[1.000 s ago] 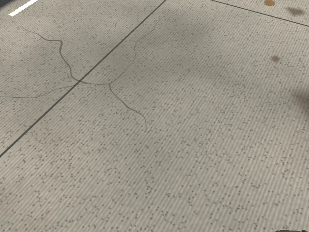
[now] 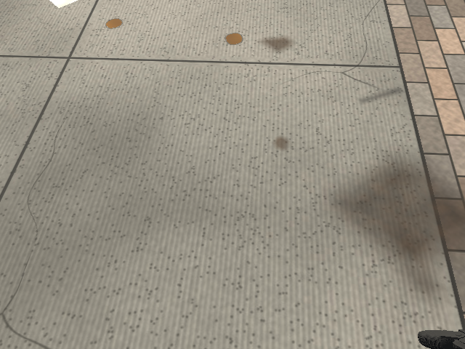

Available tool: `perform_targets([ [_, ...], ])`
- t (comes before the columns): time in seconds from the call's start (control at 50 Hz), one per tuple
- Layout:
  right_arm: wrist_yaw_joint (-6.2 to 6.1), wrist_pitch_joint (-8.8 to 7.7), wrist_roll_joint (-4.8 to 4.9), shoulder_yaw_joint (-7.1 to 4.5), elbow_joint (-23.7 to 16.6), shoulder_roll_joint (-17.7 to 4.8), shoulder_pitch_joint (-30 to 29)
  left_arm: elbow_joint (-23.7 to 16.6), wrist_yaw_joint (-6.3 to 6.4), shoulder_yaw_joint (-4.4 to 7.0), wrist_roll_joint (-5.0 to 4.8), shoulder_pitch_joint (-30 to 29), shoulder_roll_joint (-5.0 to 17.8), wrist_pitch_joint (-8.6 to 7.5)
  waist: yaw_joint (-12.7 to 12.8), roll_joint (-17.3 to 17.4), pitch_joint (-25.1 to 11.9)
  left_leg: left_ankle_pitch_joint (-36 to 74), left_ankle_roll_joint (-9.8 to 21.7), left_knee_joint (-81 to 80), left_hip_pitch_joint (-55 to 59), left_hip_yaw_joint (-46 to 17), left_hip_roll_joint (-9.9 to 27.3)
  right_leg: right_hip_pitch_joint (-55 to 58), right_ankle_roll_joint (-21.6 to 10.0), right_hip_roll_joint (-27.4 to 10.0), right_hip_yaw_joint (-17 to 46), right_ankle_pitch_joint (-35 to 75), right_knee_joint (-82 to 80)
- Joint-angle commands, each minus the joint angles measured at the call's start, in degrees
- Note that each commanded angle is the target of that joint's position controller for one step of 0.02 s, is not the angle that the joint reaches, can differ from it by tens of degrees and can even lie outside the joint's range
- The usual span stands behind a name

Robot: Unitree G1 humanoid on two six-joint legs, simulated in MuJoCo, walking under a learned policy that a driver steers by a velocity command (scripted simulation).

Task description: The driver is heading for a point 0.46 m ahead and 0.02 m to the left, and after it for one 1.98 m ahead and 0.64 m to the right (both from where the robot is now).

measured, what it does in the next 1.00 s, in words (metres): walks ahead: left foot, then right foot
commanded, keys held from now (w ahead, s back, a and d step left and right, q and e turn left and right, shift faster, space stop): w+e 0.12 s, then w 0.88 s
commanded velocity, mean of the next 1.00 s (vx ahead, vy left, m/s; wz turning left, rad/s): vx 0.50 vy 0.00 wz -0.21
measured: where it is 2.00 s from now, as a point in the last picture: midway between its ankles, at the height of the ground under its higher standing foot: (307, 161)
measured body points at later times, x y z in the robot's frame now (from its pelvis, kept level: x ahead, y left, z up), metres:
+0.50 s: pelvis +0.27 +0.04 +0.00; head +0.30 +0.04 +0.45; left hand +0.52 +0.23 -0.08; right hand +0.22 -0.24 -0.12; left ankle +0.23 +0.16 -0.75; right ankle +0.38 -0.14 -0.70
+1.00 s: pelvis +0.52 -0.06 +0.00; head +0.54 -0.07 +0.45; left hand +0.59 +0.22 -0.12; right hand +0.66 -0.34 -0.10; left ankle +0.72 +0.08 -0.69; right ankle +0.44 -0.14 -0.75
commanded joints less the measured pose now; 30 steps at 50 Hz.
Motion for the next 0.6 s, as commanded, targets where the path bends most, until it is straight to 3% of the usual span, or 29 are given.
perform_targets([
  [0.02,0.53,-0.87,0.82,-0.54,-4.2,-3.2,-4.9,-3.0,0.74,2.92,-0.45,0.4,10.3,-0.40,0.7,-6.0,-2.6,8.7,-0.5,-8.5,11.0,3.2,-4.7,-6.8,-7.8,-11.2,9.3,7.9,-5.4],
  [0.1,1.12,-1.76,1.40,-1.95,-4.6,-6.4,-4.3,-2.4,0.96,2.88,-0.60,1.3,9.5,0.08,-0.8,-8.1,-3.0,2.2,2.0,-13.3,13.4,0.6,-4.8,-0.5,-6.1,-14.1,16.8,3.5,1.2],
  [0.12,1.07,-2.03,1.46,-2.39,-4.0,-6.8,-1.7,-2.6,0.96,2.84,-0.50,0.5,9.1,0.25,-2.4,-8.9,-3.4,0.5,3.2,-14.6,16.7,1.2,-4.9,-0.4,-5.3,-13.8,17.6,4.0,3.4],
  [0.14,0.85,-2.26,1.13,-3.07,-2.6,-7.7,3.2,-2.7,0.89,2.23,-0.18,0.4,7.3,0.25,-4.9,-8.7,-5.5,0.4,4.7,-16.3,23.1,2.3,-4.6,-0.8,-3.8,-12.0,16.0,6.2,7.7],
  [0.16,0.51,-2.59,-0.03,-3.78,-1.9,-9.9,10.2,-3.1,0.65,0.90,0.37,1.1,3.7,0.02,-7.8,-5.0,-11.8,-1.8,8.2,-15.7,35.1,-3.6,2.3,-4.6,-1.8,-9.0,12.1,3.6,20.3],
  [0.18,0.46,-2.04,-1.17,-5.10,-0.1,-15.2,16.8,-4.1,0.67,-0.28,-0.75,8.6,0.1,-0.56,-6.1,11.0,-19.6,-13.7,17.6,-19.9,54.3,-27.7,14.7,-22.7,2.8,-0.7,3.7,-12.8,39.9],
  [0.2,1.15,-1.64,0.53,-4.78,1.3,-12.3,18.9,-3.3,0.82,0.02,-1.53,9.8,3.9,-0.84,-6.8,15.4,-18.8,-29.3,20.1,-25.5,55.9,-42.3,18.3,-33.0,3.8,-2.6,3.8,-21.8,50.1],
  [0.22,1.09,-1.43,1.08,-3.61,0.6,-8.2,16.1,-3.2,0.81,1.04,-1.52,4.8,8.0,-0.75,-8.1,8.6,-11.0,-31.9,17.9,-26.8,49.8,-35.9,16.0,-35.9,4.0,-5.0,4.7,-16.9,53.7],
  [0.24,0.96,-0.97,0.68,-3.01,0.2,-6.6,13.3,-4.1,0.89,1.14,-0.72,0.0,8.4,-0.63,-7.8,4.4,-6.7,-25.8,16.2,-26.6,43.7,-27.7,13.5,-35.2,4.0,-6.8,2.4,-13.0,53.5],
  [0.26,0.92,-0.69,0.31,-2.53,0.5,-5.4,11.3,-5.1,0.81,1.09,0.12,-3.2,7.7,-0.87,-7.0,2.8,-3.3,-18.9,15.9,-27.5,37.9,-22.0,11.1,-34.4,3.9,-8.2,1.7,-10.2,50.4],
  [0.3,0.75,-0.79,-0.07,-1.84,1.0,-3.8,10.0,-5.2,0.27,0.94,0.10,-3.3,5.8,-0.99,-4.7,4.7,-2.1,-10.1,15.3,-29.7,32.2,-15.2,8.0,-29.7,3.7,-10.6,0.6,-6.9,45.0],
  [0.32,0.75,-0.92,0.29,-1.79,1.5,-3.7,10.2,-5.0,0.07,0.68,0.03,-2.7,4.7,-0.92,-4.3,5.1,-2.5,-7.3,15.8,-30.6,31.4,-13.2,7.4,-28.6,3.9,-11.0,-0.4,-6.6,42.8],
  [0.38,0.56,-1.01,1.13,-2.45,3.0,-6.4,11.4,-6.1,-0.18,-0.35,0.62,-6.4,2.6,-1.03,-4.7,3.8,-1.7,-0.8,17.3,-33.1,30.3,-8.6,7.7,-28.7,4.9,-12.0,-2.6,-2.5,33.3],
  [0.44,0.38,-0.46,1.54,-2.76,4.2,-8.1,12.6,-6.8,-0.74,-1.11,0.50,-11.4,1.4,-1.62,-6.3,3.1,-1.2,2.3,16.3,-33.8,29.7,-3.5,6.4,-25.5,5.2,-11.6,-4.2,6.4,22.1],
  [0.54,0.46,0.63,2.32,-2.77,7.0,-9.3,17.3,-8.7,-1.74,-0.96,-0.34,-18.6,2.4,-2.11,-8.5,3.2,0.3,3.4,14.7,-32.2,32.8,-1.6,7.8,-21.5,4.6,-9.6,-5.7,10.9,12.4],
  [0.6,0.15,1.62,2.52,-3.09,8.1,-10.5,17.4,-8.9,-2.19,-0.29,-0.28,-17.7,4.0,-2.42,-6.2,3.8,-0.3,10.1,13.2,-28.1,36.2,-1.5,9.3,-17.0,2.2,-8.3,-6.6,7.0,8.5],
])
